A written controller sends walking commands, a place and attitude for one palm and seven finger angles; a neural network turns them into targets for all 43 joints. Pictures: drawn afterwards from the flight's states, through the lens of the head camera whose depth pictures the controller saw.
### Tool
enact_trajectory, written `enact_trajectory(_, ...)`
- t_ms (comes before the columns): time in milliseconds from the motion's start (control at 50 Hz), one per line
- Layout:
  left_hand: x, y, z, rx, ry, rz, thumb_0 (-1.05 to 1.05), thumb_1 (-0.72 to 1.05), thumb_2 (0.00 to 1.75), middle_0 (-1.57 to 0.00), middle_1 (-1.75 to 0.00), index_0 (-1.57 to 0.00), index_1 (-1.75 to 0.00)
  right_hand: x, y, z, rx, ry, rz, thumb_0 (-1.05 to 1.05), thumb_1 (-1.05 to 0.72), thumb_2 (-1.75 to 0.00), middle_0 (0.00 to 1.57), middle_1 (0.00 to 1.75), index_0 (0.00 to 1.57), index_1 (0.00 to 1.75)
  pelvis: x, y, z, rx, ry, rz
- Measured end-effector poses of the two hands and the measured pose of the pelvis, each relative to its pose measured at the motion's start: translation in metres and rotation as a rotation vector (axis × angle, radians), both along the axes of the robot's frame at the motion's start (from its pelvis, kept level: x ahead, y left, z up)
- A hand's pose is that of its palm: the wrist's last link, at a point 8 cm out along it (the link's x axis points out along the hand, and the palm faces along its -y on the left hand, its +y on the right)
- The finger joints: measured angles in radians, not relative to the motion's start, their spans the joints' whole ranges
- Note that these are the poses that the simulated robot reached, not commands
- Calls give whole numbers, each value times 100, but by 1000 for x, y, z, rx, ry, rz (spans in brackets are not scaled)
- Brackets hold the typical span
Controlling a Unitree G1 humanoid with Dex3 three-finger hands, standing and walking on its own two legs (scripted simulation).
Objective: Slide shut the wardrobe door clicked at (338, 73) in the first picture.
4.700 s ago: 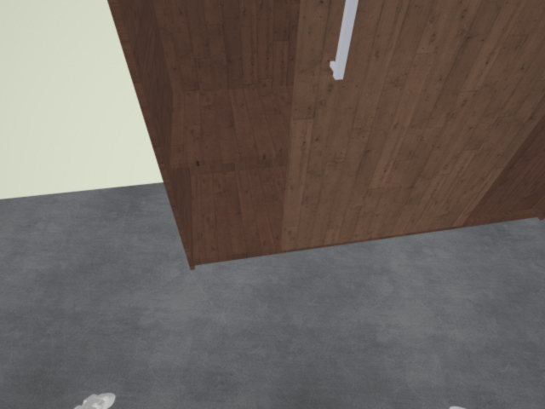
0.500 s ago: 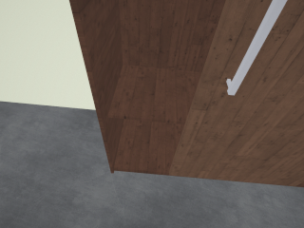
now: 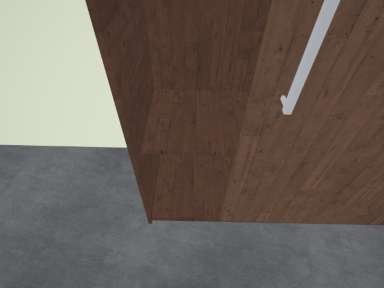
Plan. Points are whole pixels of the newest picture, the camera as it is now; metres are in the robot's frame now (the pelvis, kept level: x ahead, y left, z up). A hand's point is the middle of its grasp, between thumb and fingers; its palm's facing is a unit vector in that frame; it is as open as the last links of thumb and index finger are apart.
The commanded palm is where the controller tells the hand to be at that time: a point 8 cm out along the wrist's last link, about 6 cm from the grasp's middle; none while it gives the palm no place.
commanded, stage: come to a stop and stand still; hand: right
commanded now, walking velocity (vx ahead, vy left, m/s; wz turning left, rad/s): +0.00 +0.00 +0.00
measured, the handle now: (304, 57) +0.56 -0.22 +0.23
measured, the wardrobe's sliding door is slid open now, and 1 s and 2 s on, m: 0.37 0.37 0.37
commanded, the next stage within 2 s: look again from close up in 1.04 s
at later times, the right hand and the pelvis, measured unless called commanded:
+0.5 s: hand out of the picture -0.02 -0.19 -0.19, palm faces +0.05 +0.98 -0.17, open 7.4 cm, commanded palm none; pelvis -0.02 -0.03 -0.01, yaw -1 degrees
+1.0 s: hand out of the picture -0.07 -0.19 -0.19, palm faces +0.07 +0.99 -0.14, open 7.4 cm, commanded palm none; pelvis -0.02 -0.04 -0.01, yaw -1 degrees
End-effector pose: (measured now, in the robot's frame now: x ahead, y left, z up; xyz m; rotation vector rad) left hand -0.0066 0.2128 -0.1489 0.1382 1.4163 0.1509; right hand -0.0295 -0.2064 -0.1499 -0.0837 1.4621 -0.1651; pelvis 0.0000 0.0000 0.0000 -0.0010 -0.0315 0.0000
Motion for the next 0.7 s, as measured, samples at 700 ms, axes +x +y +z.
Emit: enact_trajectory(700, -34, -43, -1, -7, -41, -20, 1, 91, 90, -20, -30, -20, -30, -16, -45, -13, -7, -91, 16, 1, -91, -90, 19, 30, 20, 30, -28, -38, -10, 10, 2, -23)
